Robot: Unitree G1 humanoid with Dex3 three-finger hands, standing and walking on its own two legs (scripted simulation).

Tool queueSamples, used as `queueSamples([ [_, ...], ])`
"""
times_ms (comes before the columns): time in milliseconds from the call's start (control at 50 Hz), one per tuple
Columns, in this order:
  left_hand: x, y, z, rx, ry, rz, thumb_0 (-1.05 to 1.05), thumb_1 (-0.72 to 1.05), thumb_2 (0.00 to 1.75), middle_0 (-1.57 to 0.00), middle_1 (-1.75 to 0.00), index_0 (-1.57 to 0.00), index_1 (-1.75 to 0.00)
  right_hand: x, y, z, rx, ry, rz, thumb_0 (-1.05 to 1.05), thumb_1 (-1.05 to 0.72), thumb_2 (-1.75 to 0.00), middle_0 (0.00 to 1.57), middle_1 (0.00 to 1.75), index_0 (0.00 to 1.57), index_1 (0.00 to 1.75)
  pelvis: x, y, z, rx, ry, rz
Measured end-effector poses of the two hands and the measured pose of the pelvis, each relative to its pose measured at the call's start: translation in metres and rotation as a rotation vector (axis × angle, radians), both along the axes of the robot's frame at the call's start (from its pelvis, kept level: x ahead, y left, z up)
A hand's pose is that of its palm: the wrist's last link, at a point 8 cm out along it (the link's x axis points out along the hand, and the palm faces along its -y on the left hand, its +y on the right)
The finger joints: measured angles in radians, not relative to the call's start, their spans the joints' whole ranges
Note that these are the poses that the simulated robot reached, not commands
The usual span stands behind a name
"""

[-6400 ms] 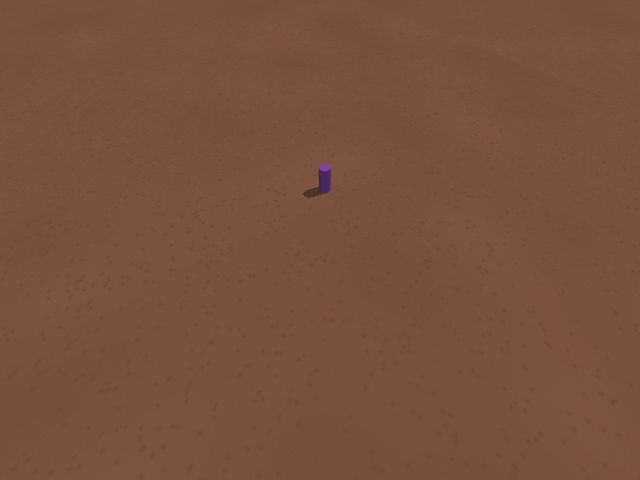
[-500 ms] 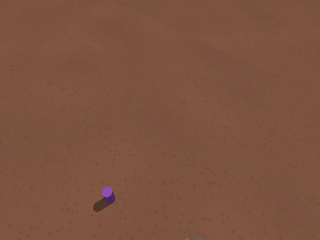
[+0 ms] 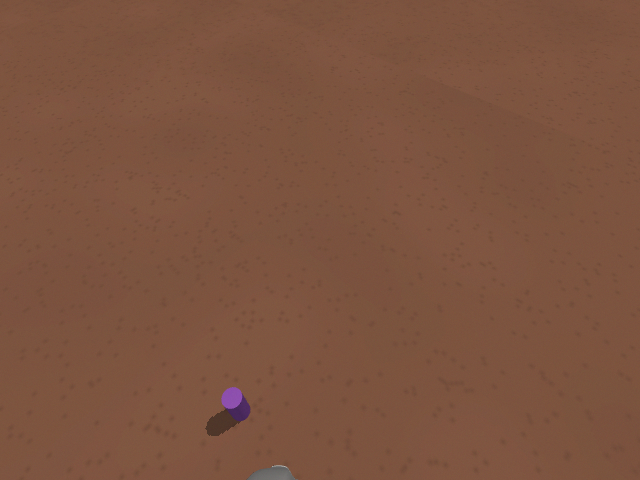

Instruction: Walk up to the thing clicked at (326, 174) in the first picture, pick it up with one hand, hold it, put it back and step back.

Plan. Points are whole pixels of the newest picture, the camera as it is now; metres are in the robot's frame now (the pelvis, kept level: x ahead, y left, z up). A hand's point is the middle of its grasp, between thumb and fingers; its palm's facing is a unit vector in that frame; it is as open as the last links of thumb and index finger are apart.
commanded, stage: walk up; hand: left
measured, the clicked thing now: (236, 404) +0.39 +0.28 -0.69
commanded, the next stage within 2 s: none
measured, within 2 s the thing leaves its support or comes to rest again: neither
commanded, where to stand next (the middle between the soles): +0.06 +0.02 m, yaw -1 degrees
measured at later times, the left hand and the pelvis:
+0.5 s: hand out of the picture +0.01 +0.28 -0.13, palm faces +0.00 -0.90 -0.44, open 7.4 cm; pelvis -0.04 +0.00 +0.00, yaw +1 degrees
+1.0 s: hand out of the picture +0.06 +0.26 -0.13, palm faces +0.00 -0.93 -0.36, open 7.4 cm; pelvis -0.04 +0.00 +0.00, yaw +2 degrees
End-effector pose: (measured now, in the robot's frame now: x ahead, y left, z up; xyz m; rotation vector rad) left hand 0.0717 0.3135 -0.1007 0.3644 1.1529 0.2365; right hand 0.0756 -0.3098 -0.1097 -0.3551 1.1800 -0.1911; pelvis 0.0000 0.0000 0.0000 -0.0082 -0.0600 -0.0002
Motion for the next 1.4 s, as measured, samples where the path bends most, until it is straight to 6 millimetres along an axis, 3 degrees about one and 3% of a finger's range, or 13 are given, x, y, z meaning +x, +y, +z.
queueSamples([
  [140,0.014,-0.004,-0.01,-0.022,-0.004,0.003,0.01,0.9,0.9,-0.2,-0.3,-0.2,-0.3,0.031,0.018,0.008,0.011,-0.084,0.032,0.01,-0.9,-0.89,0.21,0.3,0.2,0.3,-0.013,0.002,0.001,0.0,0.011,-0.008],
  [260,-0.008,-0.009,-0.01,0.018,0.005,-0.022,0.01,0.9,0.9,-0.2,-0.3,-0.21,-0.3,0.04,0.006,0.002,0.026,-0.158,0.04,0.01,-0.9,-0.89,0.21,0.3,0.2,0.3,-0.03,-0.007,-0.009,0.001,0.018,-0.034],
  [420,-0.061,-0.003,0.01,0.059,0.064,0.003,0.01,0.9,0.9,-0.2,-0.3,-0.21,-0.3,0.004,-0.005,-0.002,0.029,-0.087,-0.003,0.01,-0.9,-0.89,0.2,0.3,0.2,0.3,-0.045,-0.004,0.002,0.022,0.019,-0.02],
  [500,-0.069,0.009,0.013,0.049,0.036,0.016,0.01,0.9,0.9,-0.2,-0.3,-0.21,-0.3,-0.023,-0.001,-0.004,0.016,-0.003,0.026,0.01,-0.9,-0.9,0.2,0.3,0.2,0.3,-0.044,0.002,0.003,0.023,0.028,0.018],
  [600,-0.074,0.021,0.004,0.019,0.045,0.043,0.01,0.9,0.9,-0.2,-0.3,-0.21,-0.3,-0.044,0.012,0.002,0.001,0.011,0.031,0.01,-0.9,-0.89,0.2,0.3,0.2,0.3,-0.042,0.01,0.002,0.049,0.011,0.021],
  [740,-0.054,0.009,0.005,-0.014,0.022,0.01,0.01,0.9,0.9,-0.2,-0.3,-0.2,-0.3,-0.06,0.001,0.016,-0.013,-0.007,0.002,0.01,-0.9,-0.89,0.21,0.3,0.2,0.3,-0.036,0.001,0.01,0.017,0.0,0.018],
  [820,-0.043,-0.004,0.001,0.0,-0.009,0.0,0.01,0.9,0.9,-0.2,-0.3,-0.2,-0.3,-0.054,-0.013,0.005,-0.015,-0.003,-0.021,0.01,-0.9,-0.89,0.21,0.3,0.2,0.3,-0.035,-0.009,0.002,0.0,-0.011,0.016],
  [920,-0.03,-0.018,0.005,-0.022,-0.038,-0.02,0.01,0.9,0.9,-0.2,-0.3,-0.21,-0.3,-0.044,-0.011,0.0,0.001,0.005,-0.023,0.01,-0.9,-0.9,0.2,0.3,0.2,0.3,-0.039,-0.007,0.004,0.004,-0.001,0.031],
  [1000,-0.019,-0.015,0.003,-0.039,-0.065,-0.026,0.01,0.9,0.9,-0.2,-0.3,-0.21,-0.3,-0.045,-0.001,-0.001,0.001,0.016,-0.007,0.01,-0.9,-0.9,0.2,0.3,0.2,0.3,-0.042,0.001,0.003,0.008,0.011,0.043],
  [1100,-0.011,-0.005,0.009,-0.046,-0.043,-0.039,0.01,0.9,0.9,-0.2,-0.3,-0.21,-0.3,-0.063,0.006,0.01,0.02,0.014,-0.024,0.01,-0.9,-0.89,0.21,0.3,0.2,0.3,-0.032,0.004,0.011,0.015,0.021,0.031],
  [1240,0.007,0.002,0.017,0.013,-0.008,-0.058,0.01,0.9,0.9,-0.2,-0.3,-0.21,-0.3,-0.083,-0.021,0.011,-0.005,0.11,-0.066,0.01,-0.9,-0.89,0.21,0.3,0.2,0.3,-0.004,-0.012,0.011,0.015,0.02,0.015],
  [1300,0.014,-0.004,0.013,0.045,-0.015,-0.041,0.01,0.9,0.9,-0.2,-0.3,-0.2,-0.3,-0.075,-0.034,-0.002,-0.017,0.147,-0.082,0.01,-0.9,-0.89,0.21,0.3,0.2,0.3,0.004,-0.019,0.002,0.001,0.01,0.015],
  [1400,0.02,-0.018,0.015,0.027,-0.015,-0.04,0.01,0.9,0.9,-0.2,-0.3,-0.2,-0.3,-0.042,-0.03,-0.008,-0.01,0.133,-0.06,0.01,-0.9,-0.9,0.2,0.3,0.2,0.3,0.011,-0.017,0.005,0.005,0.009,0.022],
])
